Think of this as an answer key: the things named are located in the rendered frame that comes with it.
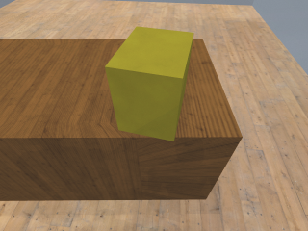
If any pedestal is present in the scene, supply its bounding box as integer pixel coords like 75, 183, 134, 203
0, 39, 243, 201

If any carton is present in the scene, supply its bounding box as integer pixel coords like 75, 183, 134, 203
105, 26, 194, 141

